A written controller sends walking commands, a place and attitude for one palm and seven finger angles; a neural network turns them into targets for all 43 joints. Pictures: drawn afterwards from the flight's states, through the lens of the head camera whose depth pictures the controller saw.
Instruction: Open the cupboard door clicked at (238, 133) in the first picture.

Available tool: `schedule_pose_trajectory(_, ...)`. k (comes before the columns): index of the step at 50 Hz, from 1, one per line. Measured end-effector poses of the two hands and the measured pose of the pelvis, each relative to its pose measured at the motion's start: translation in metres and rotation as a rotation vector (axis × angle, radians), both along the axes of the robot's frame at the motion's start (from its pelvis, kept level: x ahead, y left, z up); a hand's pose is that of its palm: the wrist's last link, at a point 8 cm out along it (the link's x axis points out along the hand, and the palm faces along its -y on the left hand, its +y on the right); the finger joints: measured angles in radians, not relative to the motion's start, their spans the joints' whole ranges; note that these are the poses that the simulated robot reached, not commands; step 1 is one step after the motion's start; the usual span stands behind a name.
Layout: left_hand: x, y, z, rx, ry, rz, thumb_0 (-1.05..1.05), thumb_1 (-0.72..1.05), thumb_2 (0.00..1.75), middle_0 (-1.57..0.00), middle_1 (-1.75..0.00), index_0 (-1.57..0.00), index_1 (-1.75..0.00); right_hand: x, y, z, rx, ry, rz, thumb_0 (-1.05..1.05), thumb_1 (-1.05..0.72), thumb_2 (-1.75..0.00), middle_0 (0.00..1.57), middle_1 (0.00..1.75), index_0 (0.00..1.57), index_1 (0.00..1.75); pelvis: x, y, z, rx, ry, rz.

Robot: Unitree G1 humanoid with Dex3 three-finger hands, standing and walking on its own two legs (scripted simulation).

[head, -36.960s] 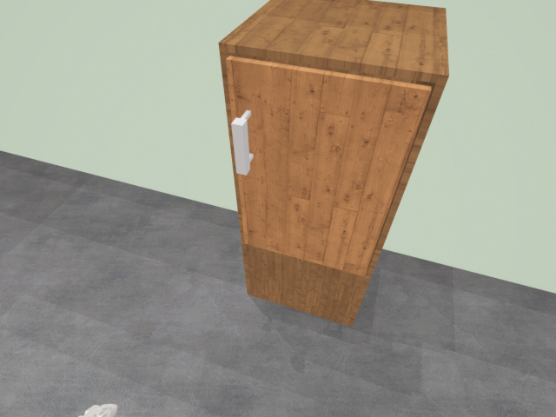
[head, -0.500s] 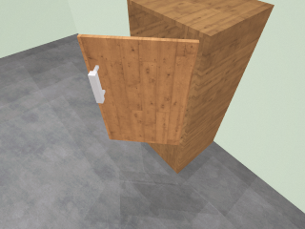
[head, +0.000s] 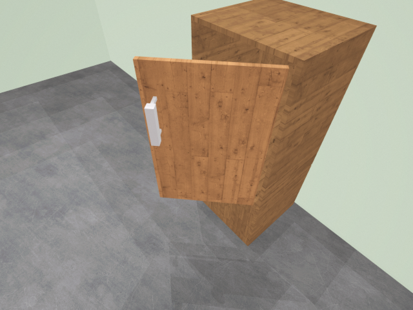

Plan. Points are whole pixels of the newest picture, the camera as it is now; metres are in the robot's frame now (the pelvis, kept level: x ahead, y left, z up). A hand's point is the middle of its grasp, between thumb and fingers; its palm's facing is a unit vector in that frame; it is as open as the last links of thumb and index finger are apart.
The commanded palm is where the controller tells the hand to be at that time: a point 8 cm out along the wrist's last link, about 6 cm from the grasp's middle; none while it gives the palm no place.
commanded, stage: look again from close up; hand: left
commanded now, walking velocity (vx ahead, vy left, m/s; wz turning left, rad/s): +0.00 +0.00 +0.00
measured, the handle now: (155, 121) +0.60 +0.18 +0.03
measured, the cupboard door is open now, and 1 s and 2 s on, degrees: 44 44 44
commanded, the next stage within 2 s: shuffle to correct the standing spot in 0.08 s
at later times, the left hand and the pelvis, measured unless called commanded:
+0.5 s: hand out of the picture -0.03 +0.15 -0.18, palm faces +0.06 -0.99 -0.15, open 7.4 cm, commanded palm none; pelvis +0.02 -0.01 +0.00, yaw +0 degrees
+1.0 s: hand out of the picture +0.04 +0.18 -0.17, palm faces +0.00 -0.97 -0.24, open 7.4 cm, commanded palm none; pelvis +0.01 +0.00 -0.01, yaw -1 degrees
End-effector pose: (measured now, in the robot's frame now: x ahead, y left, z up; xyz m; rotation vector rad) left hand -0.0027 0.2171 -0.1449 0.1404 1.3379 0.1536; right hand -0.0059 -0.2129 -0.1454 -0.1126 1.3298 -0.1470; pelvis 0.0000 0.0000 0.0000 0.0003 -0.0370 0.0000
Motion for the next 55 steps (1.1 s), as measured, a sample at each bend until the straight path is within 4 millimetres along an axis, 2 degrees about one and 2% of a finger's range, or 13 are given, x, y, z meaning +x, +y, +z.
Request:
schedule_pose_trajectory(6,-0.009,0.008,0.001,-0.003,0.018,-0.001,0.01,0.91,0.90,-0.20,-0.30,-0.19,-0.30,-0.005,0.007,0.002,0.001,0.007,0.000,0.01,-0.92,-0.89,0.20,0.30,0.20,0.30,-0.004,0.008,0.001,0.003,0.002,-0.002)
schedule_pose_trajectory(14,-0.025,0.002,-0.001,-0.026,0.063,0.003,0.00,0.91,0.90,-0.20,-0.30,-0.19,-0.30,-0.010,0.010,0.001,0.005,0.025,-0.004,0.00,-0.91,-0.89,0.20,0.30,0.20,0.30,-0.005,0.010,0.001,0.006,0.001,-0.006)
schedule_pose_trajectory(21,-0.031,-0.012,-0.002,-0.041,0.090,0.022,0.00,0.91,0.90,-0.20,-0.30,-0.19,-0.30,-0.007,0.000,-0.004,0.012,0.050,-0.017,0.00,-0.90,-0.89,0.20,0.30,0.20,0.30,0.008,0.001,-0.002,0.008,0.002,-0.009)
schedule_pose_trajectory(26,-0.029,-0.024,-0.005,-0.051,0.108,0.053,0.00,0.91,0.90,-0.20,-0.30,-0.19,-0.30,0.006,-0.009,-0.007,0.008,0.060,-0.012,0.00,-0.91,-0.89,0.20,0.30,0.20,0.30,0.023,-0.006,-0.005,-0.002,0.013,-0.005)
schedule_pose_trajectory(31,-0.020,-0.032,-0.009,-0.075,0.138,0.061,0.00,0.91,0.90,-0.20,-0.30,-0.19,-0.30,0.028,-0.007,-0.001,-0.011,0.051,-0.005,0.00,-0.91,-0.89,0.20,0.30,0.20,0.30,0.038,-0.008,-0.004,-0.003,0.023,-0.003)
schedule_pose_trajectory(37,0.011,-0.031,-0.008,-0.070,0.093,0.047,0.01,0.91,0.90,-0.20,-0.30,-0.19,-0.30,0.041,-0.008,0.002,-0.037,0.050,-0.007,0.01,-0.93,-0.89,0.20,0.30,0.20,0.30,0.040,-0.004,-0.002,0.001,0.025,-0.005)
schedule_pose_trajectory(49,0.037,0.011,0.002,0.049,-0.014,-0.034,0.01,0.92,0.90,-0.20,-0.30,-0.19,-0.30,0.043,-0.016,-0.003,-0.028,-0.040,-0.011,0.01,-0.93,-0.89,0.20,0.30,0.20,0.30,0.015,0.000,-0.005,-0.005,0.008,-0.016)
schedule_pose_trajectory(55,0.042,0.021,0.015,0.081,-0.063,-0.061,0.01,0.91,0.90,-0.20,-0.30,-0.19,-0.30,0.038,-0.014,-0.007,0.000,-0.086,-0.002,0.01,-0.93,-0.89,0.20,0.30,0.20,0.30,0.007,0.002,-0.003,0.006,-0.005,-0.022)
